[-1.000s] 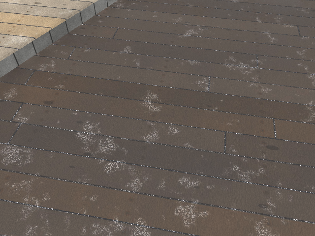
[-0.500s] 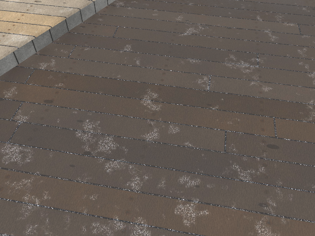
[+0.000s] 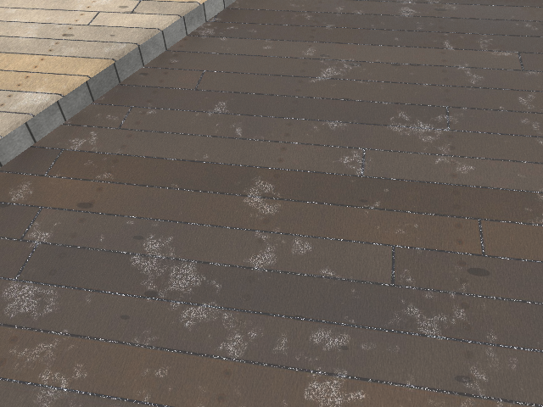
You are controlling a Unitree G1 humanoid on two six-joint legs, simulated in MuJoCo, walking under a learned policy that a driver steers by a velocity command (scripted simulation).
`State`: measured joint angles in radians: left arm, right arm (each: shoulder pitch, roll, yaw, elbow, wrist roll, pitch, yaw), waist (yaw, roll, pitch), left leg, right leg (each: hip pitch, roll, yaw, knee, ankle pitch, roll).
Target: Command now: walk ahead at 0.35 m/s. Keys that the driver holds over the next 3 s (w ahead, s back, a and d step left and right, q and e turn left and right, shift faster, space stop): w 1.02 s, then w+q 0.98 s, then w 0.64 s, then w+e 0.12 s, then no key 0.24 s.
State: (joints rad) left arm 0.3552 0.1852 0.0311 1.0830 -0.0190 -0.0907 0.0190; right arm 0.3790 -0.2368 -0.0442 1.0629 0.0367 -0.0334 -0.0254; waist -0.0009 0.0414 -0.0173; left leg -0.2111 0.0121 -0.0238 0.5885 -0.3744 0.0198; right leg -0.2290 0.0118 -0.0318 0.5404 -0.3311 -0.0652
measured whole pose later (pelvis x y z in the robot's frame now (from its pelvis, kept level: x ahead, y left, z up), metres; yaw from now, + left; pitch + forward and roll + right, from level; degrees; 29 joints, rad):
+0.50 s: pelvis +0.25 +0.03 -0.02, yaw +0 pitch +2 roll +0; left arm 0.50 0.21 0.03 1.06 0.00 -0.07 0.01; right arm -0.03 -0.23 -0.04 0.84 0.02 -0.11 0.04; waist 0.05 -0.01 0.05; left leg -0.52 -0.02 0.08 0.60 -0.11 0.07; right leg -0.02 0.00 0.04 0.82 -0.50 -0.01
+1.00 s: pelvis +0.54 +0.00 -0.01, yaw +0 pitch +2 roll +2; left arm 0.00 0.23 0.04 0.80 -0.02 -0.11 -0.04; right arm 0.44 -0.26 -0.05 1.03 0.01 -0.06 0.00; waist -0.08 -0.02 0.02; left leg 0.08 -0.02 0.03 0.33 -0.43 0.00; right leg -0.50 -0.03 -0.03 0.49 -0.03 -0.08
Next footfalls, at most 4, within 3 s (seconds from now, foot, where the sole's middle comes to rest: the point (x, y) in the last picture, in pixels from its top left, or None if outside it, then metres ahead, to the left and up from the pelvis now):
0.44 left None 0.40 0.12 -0.77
1.00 right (342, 339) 0.71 -0.12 -0.77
1.56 left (248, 257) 0.99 0.14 -0.77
2.06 right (271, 178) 1.33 0.07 -0.77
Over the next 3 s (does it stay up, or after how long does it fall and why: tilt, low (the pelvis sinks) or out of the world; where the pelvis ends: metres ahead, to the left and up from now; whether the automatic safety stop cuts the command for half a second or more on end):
stays up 1.51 0.37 0.01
